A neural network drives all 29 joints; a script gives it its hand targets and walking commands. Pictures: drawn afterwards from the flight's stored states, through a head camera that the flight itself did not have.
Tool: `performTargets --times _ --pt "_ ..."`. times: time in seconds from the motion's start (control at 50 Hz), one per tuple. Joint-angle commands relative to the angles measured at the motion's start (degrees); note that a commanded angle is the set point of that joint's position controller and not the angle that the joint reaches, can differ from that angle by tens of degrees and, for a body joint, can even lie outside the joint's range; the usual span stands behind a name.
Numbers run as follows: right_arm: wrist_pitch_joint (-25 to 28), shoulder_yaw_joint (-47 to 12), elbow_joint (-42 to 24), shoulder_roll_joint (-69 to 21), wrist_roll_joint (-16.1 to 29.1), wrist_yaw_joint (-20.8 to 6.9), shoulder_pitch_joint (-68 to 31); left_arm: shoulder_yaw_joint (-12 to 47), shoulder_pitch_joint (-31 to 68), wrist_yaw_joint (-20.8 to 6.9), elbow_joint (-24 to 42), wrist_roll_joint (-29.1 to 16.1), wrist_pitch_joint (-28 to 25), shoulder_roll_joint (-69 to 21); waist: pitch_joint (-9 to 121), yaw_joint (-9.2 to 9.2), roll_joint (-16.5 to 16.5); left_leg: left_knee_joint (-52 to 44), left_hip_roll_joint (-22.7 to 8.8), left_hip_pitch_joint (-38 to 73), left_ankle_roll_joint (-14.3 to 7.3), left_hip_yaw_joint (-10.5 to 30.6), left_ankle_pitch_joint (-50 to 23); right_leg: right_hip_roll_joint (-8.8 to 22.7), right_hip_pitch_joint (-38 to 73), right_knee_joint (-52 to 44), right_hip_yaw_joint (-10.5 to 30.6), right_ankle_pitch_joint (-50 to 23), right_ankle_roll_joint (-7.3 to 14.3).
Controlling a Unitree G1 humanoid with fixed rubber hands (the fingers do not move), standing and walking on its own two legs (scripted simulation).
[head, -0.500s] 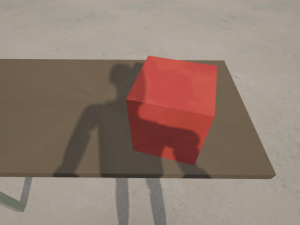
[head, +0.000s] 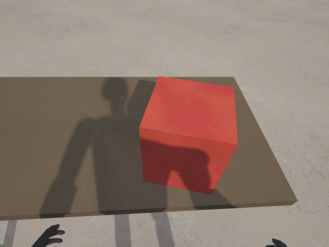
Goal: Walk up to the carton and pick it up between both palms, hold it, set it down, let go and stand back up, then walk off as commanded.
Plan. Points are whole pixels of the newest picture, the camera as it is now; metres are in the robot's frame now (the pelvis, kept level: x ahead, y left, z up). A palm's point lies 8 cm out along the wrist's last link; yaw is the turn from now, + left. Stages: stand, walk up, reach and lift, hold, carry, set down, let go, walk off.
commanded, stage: walk off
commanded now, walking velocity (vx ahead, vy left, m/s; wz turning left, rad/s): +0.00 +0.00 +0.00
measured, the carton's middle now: (185, 137) +0.42 -0.06 +0.02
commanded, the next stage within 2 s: none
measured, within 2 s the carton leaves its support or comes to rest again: neither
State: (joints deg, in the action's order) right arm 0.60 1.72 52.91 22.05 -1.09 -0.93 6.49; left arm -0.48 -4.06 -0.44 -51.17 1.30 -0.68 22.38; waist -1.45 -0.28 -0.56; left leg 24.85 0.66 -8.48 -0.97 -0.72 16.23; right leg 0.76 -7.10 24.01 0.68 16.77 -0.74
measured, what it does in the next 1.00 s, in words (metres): walks backwards: right foot, then left foot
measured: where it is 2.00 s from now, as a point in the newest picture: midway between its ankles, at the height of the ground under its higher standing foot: outside the picture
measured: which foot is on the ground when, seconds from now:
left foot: down 0.00-0.46, up 0.48-0.94, down 0.96-1.00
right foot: down 0.00-0.20, up 0.22-0.44, down 0.46-0.96, up 0.98-1.00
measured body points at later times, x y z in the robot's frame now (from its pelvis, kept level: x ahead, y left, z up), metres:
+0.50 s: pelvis -0.10 -0.03 -0.03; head -0.03 -0.06 +0.41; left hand -0.02 +0.31 -0.12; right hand +0.04 -0.37 -0.14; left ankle -0.04 +0.10 -0.73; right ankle -0.11 -0.15 -0.74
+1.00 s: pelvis -0.25 +0.01 -0.03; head -0.20 +0.02 +0.41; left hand -0.10 +0.34 -0.12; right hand -0.17 -0.34 -0.12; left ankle -0.24 +0.13 -0.74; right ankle -0.12 -0.14 -0.73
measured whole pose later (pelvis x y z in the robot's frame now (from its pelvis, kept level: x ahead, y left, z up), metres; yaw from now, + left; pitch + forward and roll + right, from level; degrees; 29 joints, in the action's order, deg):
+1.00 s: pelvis -0.25 +0.01 -0.03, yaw +0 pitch -4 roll +2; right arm -2.7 4.8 47.3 26.2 -1.4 -0.8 13.4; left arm -3.8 -6.0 1.1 -42.3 0.7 3.3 26.3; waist -10.9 0.1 -3.8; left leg 40.9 3.7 -14.7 -1.1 0.9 21.6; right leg 1.2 -28.0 43.8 8.7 17.2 0.1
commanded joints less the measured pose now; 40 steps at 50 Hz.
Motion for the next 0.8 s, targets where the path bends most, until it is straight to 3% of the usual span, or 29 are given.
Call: performTargets --times 0.0,0.02,0.04,0.06,0.1,0.14,0.16,0.2,0.22,0.24,0.28,0.32,0.36,0.38,0.4,0.42,0.44,0.46,0.48,0.5,0.52,0.54,0.56,0.6,0.64,0.66,0.68,0.72,0.78 --pt "0.9 2.0 -1.3 10.0 0.3 1.0 -3.6 -1.9 1.5 0.4 0.8 0.1 -1.3 9.5 7.0 1.21 2.8 -3.6 -7.2 4.5 -1.4 5.5 -27.6 5.5 4.2 -2.3 3.0 -22.4 2.7" --pt "1.1 2.6 -1.6 11.1 -0.1 0.9 -2.8 -2.2 0.2 0.8 -0.1 0.0 -1.1 10.3 6.0 1.13 4.6 -3.9 -6.8 4.3 -1.4 5.2 -26.3 5.4 4.6 -3.8 3.8 -21.8 2.5" --pt "0.9 2.4 -1.0 10.5 0.3 0.9 -3.1 -1.7 1.6 0.7 -0.3 -0.2 -1.2 9.5 5.8 0.79 3.6 -3.9 -7.1 3.6 -1.2 5.5 -27.3 5.9 5.1 -3.1 3.3 -24.6 2.7" --pt "-0.1 4.2 -4.0 14.2 -0.1 1.0 -2.2 -3.5 -0.8 1.4 2.1 -1.0 0.1 13.5 -2.6 0.20 0.2 3.0 -5.8 -1.0 -1.2 4.9 -35.0 5.5 -3.6 4.0 5.0 -36.9 3.9" --pt "-0.4 4.7 -3.9 15.1 0.0 1.3 0.1 -3.3 -3.3 1.8 2.6 -1.6 0.6 12.6 -0.5 0.13 3.0 2.9 -8.6 0.8 -3.9 6.4 -43.3 2.7 -4.8 10.6 4.1 -30.8 4.2" --pt "-1.0 4.7 -5.6 15.4 0.2 1.4 0.5 -3.5 -4.5 1.9 3.6 -1.5 1.1 12.4 4.5 0.25 1.6 6.3 -10.4 1.1 -7.9 7.3 -42.1 1.7 -5.3 14.4 5.7 -25.5 5.4" --pt "-1.4 4.8 -6.8 15.4 0.3 1.4 1.0 -3.4 -4.1 1.7 4.5 -1.1 1.5 12.1 6.1 -0.19 1.9 5.1 -12.0 2.2 -9.0 9.6 -44.0 -0.3 -6.9 16.2 5.1 -15.5 4.9" --pt "-1.8 5.3 -7.5 16.4 0.0 1.4 1.0 -3.6 -3.2 1.5 5.1 -0.9 2.6 10.8 4.8 -1.27 10.0 0.9 -17.8 1.3 -13.2 16.0 -43.2 -4.5 -11.8 26.1 3.7 13.1 3.7" --pt "-2.1 5.3 -9.2 16.2 -0.2 1.1 1.1 -3.8 -5.0 1.4 5.2 -0.5 2.8 11.6 4.9 -1.30 11.7 -0.1 -19.9 1.9 -15.0 17.0 -40.3 -4.3 -13.4 29.9 4.6 16.4 3.5" --pt "-2.4 5.4 -10.9 16.5 -0.4 1.2 -0.1 -3.8 -6.5 1.3 4.8 -0.2 2.9 12.1 4.9 -0.65 10.2 1.3 -20.4 0.6 -15.8 16.3 -39.5 -4.7 -14.5 34.7 5.0 16.6 3.8" --pt "-2.4 5.3 -11.1 15.5 -0.8 1.6 -0.9 -4.0 -6.0 1.5 5.3 -0.3 2.9 12.0 4.0 -0.71 7.8 3.2 -18.1 0.5 -13.6 14.6 -37.0 -4.8 -15.3 32.5 5.3 14.9 3.1" --pt "-3.1 5.8 -12.0 15.5 -1.0 1.9 -1.4 -4.0 -6.8 0.9 5.5 -0.7 3.0 11.8 3.8 -1.03 10.8 3.9 -16.0 1.1 -11.3 11.9 -28.8 -4.1 -15.0 28.5 4.5 12.1 2.4" --pt "-3.5 6.0 -12.1 15.1 -0.9 1.8 -1.5 -4.5 -7.3 0.7 5.1 -0.4 2.8 11.8 3.2 -0.72 9.9 6.0 -13.9 -0.4 -9.8 11.4 -27.1 -3.9 -12.4 20.1 3.2 9.7 2.3" --pt "-3.8 6.3 -12.4 15.6 -0.8 1.5 -4.0 -4.2 -9.0 0.5 5.1 -0.4 2.8 10.8 2.8 0.66 12.5 7.5 -12.5 -2.9 -8.7 9.8 -25.0 -3.5 -8.6 14.3 2.7 7.6 2.3" --pt "-4.2 6.1 -13.1 15.2 -0.4 1.4 -5.0 -4.7 -12.1 0.6 4.4 0.1 2.4 11.3 4.8 2.51 9.5 10.7 -11.0 -3.0 -6.9 10.5 -22.8 -2.4 -4.7 5.3 3.4 3.3 3.4" --pt "-4.5 5.9 -13.4 14.3 0.0 1.1 -4.4 -5.4 -13.1 1.1 4.5 0.5 2.3 13.2 3.1 3.44 4.8 17.9 -6.5 -10.1 -4.3 8.0 -15.0 0.0 0.1 2.0 6.7 -10.3 4.5" --pt "-4.6 5.4 -13.3 12.0 0.1 1.4 -2.4 -6.0 -12.8 1.3 5.2 1.3 2.2 16.4 2.6 3.38 -8.7 28.9 1.6 -17.7 -1.8 5.0 8.3 7.1 1.2 -1.1 19.8 -18.6 8.0" --pt "-5.0 5.1 -12.4 11.5 0.2 1.7 1.3 -7.1 -9.6 1.6 7.2 1.4 1.8 19.9 2.7 1.65 -11.0 39.3 6.4 -16.6 0.0 7.3 20.8 16.8 -6.2 -2.7 30.1 -23.5 11.5" --pt "-5.4 5.7 -12.6 13.4 0.3 2.5 -0.6 -7.3 -8.3 1.9 7.8 1.9 2.0 22.8 2.1 3.42 -12.3 48.0 8.0 -13.0 -0.5 12.4 23.7 19.9 -14.7 -4.2 35.2 -24.0 15.9" --pt "-5.5 5.7 -11.3 14.1 0.5 2.5 0.3 -7.1 -5.7 2.5 8.7 1.8 1.9 21.4 -2.0 1.49 -9.3 50.7 8.6 -14.3 -0.8 15.4 21.9 17.9 -18.0 -4.2 31.9 -17.9 14.6" --pt "-5.4 5.5 -10.3 14.2 1.0 2.8 2.0 -6.5 -2.5 2.7 9.9 1.5 1.4 19.1 -6.0 -0.16 -10.2 52.6 9.4 -18.5 -0.4 16.6 17.7 14.7 -15.2 -1.7 25.2 -20.8 12.7" --pt "-5.2 5.7 -9.7 14.7 1.1 2.9 3.0 -6.1 -1.3 2.6 10.3 0.9 1.4 16.4 -4.3 -0.23 -8.6 53.2 10.6 -22.3 0.5 16.6 14.9 11.1 -7.9 1.6 21.0 -24.5 10.2" --pt "-4.8 5.5 -9.9 15.1 1.2 2.8 3.5 -6.2 -1.6 2.5 10.5 0.6 1.3 16.1 -2.0 0.07 -8.7 54.1 11.3 -23.5 1.6 15.1 14.1 10.8 -2.9 3.4 19.6 -27.7 10.7" --pt "-4.4 5.3 -11.2 14.3 0.9 2.8 3.0 -6.5 -3.2 2.6 11.8 0.2 1.4 14.3 -0.3 1.58 -7.0 54.1 10.8 -23.6 3.4 13.2 12.3 11.3 1.1 3.5 18.2 -28.0 12.8" --pt "-4.1 5.4 -10.5 14.2 0.6 2.4 2.7 -6.4 -6.2 2.6 11.1 -0.2 1.3 13.7 0.2 2.82 -7.2 48.8 10.4 -22.9 4.2 11.7 10.3 10.4 3.7 2.2 18.5 -23.1 11.3" --pt "-4.1 5.2 -11.3 13.6 0.4 2.2 2.3 -6.6 -7.5 2.9 11.6 -0.1 1.3 13.4 0.6 3.62 -7.2 46.8 9.4 -24.5 4.1 11.6 9.9 11.0 5.9 2.7 18.8 -21.8 12.0" --pt "-4.0 5.2 -11.1 13.9 0.4 1.9 3.5 -7.0 -7.2 2.7 11.8 -0.2 1.3 14.1 1.4 3.16 -6.5 46.2 9.4 -23.9 4.4 12.0 9.4 10.7 5.9 2.7 19.7 -19.3 11.3" --pt "-4.1 5.4 -10.7 13.2 0.5 1.5 3.2 -6.9 -8.4 2.7 10.9 0.1 1.7 13.6 2.8 4.75 -11.0 38.9 7.4 -21.6 4.4 10.4 11.9 10.2 6.9 2.3 18.9 -16.0 11.5" --pt "-4.0 5.2 -9.3 13.6 1.1 1.3 7.8 -7.3 -5.3 2.3 12.8 0.2 2.6 14.5 2.5 3.50 -14.2 31.7 5.5 -14.8 4.2 6.8 13.9 10.6 -0.6 0.7 16.3 -10.7 11.8"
